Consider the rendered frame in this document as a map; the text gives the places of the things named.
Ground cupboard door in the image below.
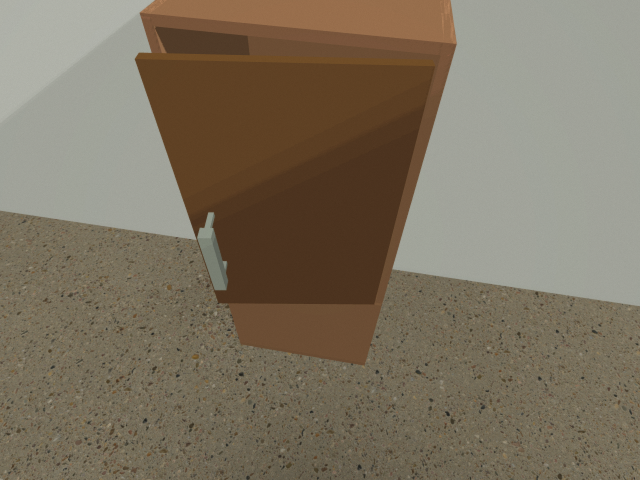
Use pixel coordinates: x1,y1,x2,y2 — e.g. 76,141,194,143
135,53,435,304

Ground handle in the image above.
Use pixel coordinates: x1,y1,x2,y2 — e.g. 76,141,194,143
197,212,228,290

